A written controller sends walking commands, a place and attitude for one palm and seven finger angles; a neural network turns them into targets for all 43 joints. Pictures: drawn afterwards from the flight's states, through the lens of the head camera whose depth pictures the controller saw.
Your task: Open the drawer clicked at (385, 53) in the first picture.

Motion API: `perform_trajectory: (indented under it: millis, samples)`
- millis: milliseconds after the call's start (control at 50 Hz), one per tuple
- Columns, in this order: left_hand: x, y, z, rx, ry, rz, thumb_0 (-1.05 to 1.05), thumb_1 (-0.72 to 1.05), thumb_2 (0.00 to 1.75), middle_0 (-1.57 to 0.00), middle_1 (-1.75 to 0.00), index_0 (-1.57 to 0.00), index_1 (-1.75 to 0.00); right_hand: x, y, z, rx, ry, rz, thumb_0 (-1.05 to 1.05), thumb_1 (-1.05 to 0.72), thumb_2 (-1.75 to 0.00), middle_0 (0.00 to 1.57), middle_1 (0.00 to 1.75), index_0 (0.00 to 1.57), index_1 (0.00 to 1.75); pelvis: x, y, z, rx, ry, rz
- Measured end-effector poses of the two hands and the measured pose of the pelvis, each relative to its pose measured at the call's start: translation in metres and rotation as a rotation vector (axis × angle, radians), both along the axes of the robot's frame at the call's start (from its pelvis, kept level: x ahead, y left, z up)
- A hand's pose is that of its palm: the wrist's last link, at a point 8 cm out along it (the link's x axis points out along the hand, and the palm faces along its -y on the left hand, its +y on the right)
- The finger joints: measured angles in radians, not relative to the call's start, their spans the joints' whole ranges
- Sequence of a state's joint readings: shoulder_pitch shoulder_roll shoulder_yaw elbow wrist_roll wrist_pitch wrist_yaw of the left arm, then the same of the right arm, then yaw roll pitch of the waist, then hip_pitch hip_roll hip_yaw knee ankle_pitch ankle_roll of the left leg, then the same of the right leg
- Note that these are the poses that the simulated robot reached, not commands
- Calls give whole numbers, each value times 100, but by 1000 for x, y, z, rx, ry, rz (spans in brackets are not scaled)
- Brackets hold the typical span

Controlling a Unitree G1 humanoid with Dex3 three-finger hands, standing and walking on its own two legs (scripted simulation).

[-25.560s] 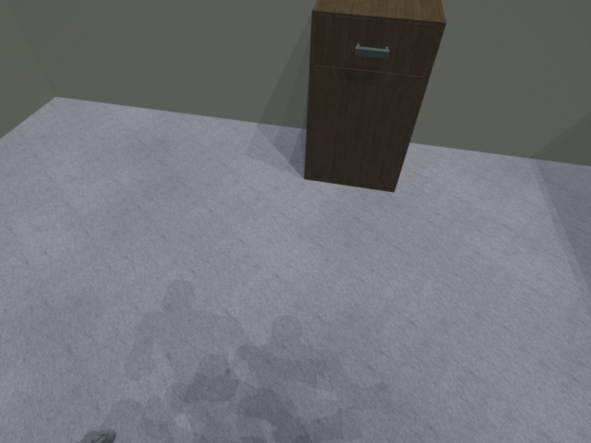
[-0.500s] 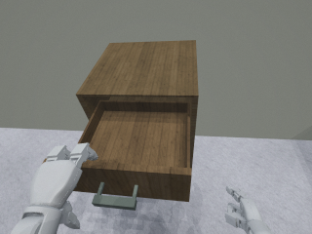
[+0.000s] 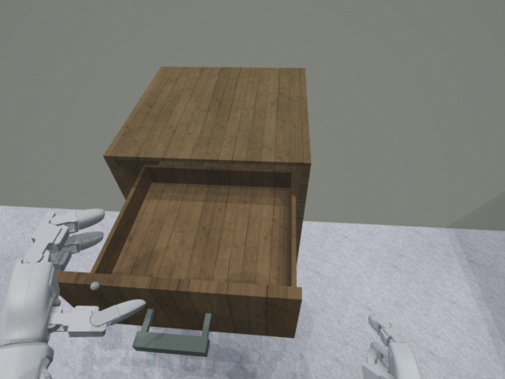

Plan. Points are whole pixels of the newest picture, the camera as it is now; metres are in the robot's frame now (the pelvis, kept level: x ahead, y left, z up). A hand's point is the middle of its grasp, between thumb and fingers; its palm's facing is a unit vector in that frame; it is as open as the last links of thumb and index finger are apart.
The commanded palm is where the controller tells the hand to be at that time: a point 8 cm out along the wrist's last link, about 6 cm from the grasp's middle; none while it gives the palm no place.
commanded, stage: draw the hand back to the body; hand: left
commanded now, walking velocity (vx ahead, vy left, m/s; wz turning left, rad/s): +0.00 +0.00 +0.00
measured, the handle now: (175, 330) +0.21 +0.16 -0.07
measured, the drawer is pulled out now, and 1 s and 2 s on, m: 0.30 0.30 0.30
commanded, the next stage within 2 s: step back with the hand held close in 0.60 s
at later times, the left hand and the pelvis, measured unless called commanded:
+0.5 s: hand (62, 294) +0.17 +0.23 +0.16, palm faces +0.40 -0.82 -0.41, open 7.9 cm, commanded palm +0.12 +0.28 +0.18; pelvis -0.01 -0.01 +0.00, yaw +1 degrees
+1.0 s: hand (57, 308) +0.16 +0.24 +0.15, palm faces +0.26 -0.81 -0.53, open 7.4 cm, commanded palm +0.09 +0.29 +0.18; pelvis -0.03 +0.01 +0.00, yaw +1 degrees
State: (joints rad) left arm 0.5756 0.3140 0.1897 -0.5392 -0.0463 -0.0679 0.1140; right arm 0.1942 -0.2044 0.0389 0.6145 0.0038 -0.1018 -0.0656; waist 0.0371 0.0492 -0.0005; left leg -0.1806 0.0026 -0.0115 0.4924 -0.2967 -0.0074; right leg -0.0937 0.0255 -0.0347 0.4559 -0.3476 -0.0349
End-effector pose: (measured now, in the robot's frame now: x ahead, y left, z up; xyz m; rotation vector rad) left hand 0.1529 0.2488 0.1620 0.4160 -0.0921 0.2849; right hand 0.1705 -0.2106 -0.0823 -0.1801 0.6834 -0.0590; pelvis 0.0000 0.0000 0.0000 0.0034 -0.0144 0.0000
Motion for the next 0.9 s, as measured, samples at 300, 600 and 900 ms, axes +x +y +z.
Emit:
perform_trajectory:
  millis: [300,600,900]
  samples:
    - [-13,20,12,53,-6,92,0,42,70,-24,-61,-24,-60,23,-6,9,0,-36,-9,1,-91,-90,20,30,20,30,0,-3,2,0,-2,8]
    - [-25,19,12,40,-9,114,1,84,88,-21,-34,-21,-34,14,-2,5,15,-24,13,1,-91,-90,20,30,21,30,-8,-7,2,1,-17,15]
    - [-21,26,24,150,-17,54,1,89,90,-21,-30,-21,-30,-13,-19,-4,-16,78,-43,1,-91,-90,21,30,21,30,-23,-2,2,-15,43,24]
